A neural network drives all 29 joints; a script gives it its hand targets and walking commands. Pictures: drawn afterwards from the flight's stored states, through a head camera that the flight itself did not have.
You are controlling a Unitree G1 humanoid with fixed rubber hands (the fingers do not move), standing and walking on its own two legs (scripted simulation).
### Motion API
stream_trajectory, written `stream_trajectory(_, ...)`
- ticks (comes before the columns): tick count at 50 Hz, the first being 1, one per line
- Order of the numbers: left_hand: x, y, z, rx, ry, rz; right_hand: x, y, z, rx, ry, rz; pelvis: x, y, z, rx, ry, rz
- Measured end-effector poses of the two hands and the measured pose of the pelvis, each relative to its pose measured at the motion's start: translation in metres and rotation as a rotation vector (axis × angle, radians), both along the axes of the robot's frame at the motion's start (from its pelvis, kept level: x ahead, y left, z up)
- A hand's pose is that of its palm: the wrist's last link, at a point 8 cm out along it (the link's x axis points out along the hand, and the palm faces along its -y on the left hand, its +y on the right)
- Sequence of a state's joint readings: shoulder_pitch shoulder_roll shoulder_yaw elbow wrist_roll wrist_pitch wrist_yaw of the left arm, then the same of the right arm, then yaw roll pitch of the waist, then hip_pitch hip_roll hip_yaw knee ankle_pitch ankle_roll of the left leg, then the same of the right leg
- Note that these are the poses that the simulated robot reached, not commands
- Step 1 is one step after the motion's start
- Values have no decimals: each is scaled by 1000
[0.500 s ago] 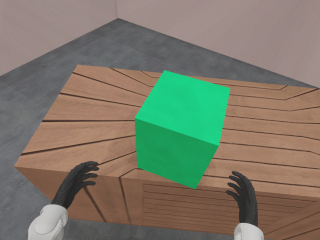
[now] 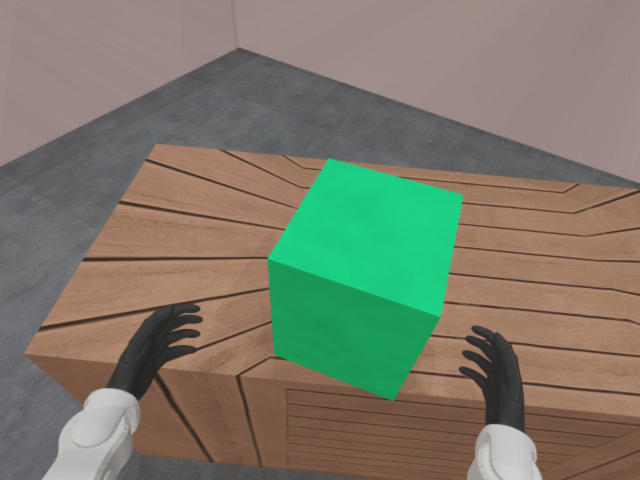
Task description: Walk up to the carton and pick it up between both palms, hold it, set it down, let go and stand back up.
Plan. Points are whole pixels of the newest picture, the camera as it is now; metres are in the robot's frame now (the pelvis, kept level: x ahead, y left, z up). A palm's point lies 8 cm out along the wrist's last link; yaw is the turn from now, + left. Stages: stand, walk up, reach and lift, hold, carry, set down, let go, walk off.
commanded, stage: reach and lift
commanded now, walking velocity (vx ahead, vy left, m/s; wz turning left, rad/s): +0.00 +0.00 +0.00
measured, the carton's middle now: (361, 281) +0.41 -0.04 +0.00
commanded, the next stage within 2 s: none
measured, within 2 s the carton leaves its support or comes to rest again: neither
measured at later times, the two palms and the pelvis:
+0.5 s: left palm (149, 305) +0.30 +0.22 +0.08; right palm (516, 368) +0.24 -0.19 +0.07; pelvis +0.00 +0.00 +0.00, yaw +0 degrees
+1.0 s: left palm (158, 235) +0.36 +0.22 +0.13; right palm (516, 293) +0.31 -0.19 +0.12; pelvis -0.01 +0.00 +0.00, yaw +0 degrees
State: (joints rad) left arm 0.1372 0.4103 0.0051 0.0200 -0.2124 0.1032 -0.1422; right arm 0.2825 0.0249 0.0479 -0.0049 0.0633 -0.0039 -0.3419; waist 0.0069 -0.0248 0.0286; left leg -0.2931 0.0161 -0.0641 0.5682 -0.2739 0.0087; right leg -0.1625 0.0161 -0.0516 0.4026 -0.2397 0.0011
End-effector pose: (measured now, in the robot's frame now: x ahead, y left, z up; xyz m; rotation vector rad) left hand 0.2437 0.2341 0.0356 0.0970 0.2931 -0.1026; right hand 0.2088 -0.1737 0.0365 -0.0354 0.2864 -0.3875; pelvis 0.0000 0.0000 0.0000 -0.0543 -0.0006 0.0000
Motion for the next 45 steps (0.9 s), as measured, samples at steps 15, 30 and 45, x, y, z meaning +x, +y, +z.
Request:
stream_trajectory(15, 36, -6, 21, -1, 2, -2, 13, -13, 15, 7, 20, -36, 7, 1, 1, -1, 14, 0)
stream_trajectory(30, 72, -14, 67, -4, -56, -27, 48, -15, 50, 14, -46, -1, -1, 1, 2, -1, 8, 0)
stream_trajectory(45, 106, -12, 92, -23, -44, -9, 90, -14, 81, 36, -82, -4, -14, 3, 2, -3, -8, 0)
